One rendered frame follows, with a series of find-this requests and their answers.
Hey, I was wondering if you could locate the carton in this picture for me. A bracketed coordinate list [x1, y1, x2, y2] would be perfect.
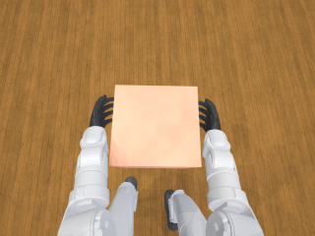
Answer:
[108, 85, 202, 169]

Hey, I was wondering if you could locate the left robot foot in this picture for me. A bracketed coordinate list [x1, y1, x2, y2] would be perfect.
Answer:
[125, 176, 137, 191]

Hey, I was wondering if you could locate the left robot upper arm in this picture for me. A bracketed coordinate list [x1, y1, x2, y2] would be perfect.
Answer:
[58, 207, 117, 236]

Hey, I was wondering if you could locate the right robot upper arm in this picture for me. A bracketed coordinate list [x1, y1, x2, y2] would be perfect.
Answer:
[205, 209, 264, 236]

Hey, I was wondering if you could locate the robot left forearm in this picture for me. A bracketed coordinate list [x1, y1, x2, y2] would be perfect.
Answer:
[57, 126, 109, 236]

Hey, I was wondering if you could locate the robot right forearm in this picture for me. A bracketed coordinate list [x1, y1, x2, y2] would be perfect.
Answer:
[202, 129, 259, 223]

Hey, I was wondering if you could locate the left robot shin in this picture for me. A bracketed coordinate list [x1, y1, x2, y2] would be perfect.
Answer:
[116, 182, 135, 192]

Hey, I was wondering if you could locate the robot right hand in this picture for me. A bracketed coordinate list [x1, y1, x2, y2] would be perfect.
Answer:
[198, 98, 221, 133]

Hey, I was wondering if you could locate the robot left hand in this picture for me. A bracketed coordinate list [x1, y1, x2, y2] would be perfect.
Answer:
[89, 95, 114, 129]

